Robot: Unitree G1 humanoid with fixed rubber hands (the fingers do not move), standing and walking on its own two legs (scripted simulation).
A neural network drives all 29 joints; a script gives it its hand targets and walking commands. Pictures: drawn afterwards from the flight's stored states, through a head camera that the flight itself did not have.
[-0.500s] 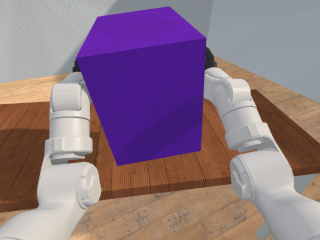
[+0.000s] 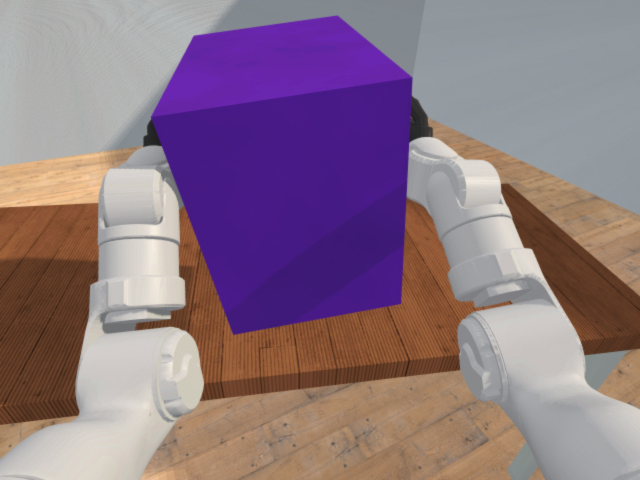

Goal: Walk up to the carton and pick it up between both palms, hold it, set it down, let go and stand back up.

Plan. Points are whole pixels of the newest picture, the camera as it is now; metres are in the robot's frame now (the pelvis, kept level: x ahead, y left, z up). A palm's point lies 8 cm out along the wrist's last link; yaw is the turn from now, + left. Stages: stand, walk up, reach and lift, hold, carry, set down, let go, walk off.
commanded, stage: hold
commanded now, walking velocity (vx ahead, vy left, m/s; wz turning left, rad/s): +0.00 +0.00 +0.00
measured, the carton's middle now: (290, 160) +0.40 +0.01 +0.27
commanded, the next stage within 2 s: none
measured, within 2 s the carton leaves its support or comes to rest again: neither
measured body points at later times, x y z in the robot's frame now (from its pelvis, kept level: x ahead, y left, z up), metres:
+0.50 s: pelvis -0.01 +0.00 +0.00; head -0.09 +0.00 +0.44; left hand +0.38 +0.15 +0.29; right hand +0.38 -0.14 +0.29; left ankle +0.02 +0.12 -0.74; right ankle +0.01 -0.11 -0.74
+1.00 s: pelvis +0.00 +0.00 +0.00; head -0.09 +0.01 +0.44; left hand +0.38 +0.15 +0.28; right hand +0.38 -0.14 +0.29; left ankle +0.02 +0.12 -0.74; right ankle +0.01 -0.11 -0.74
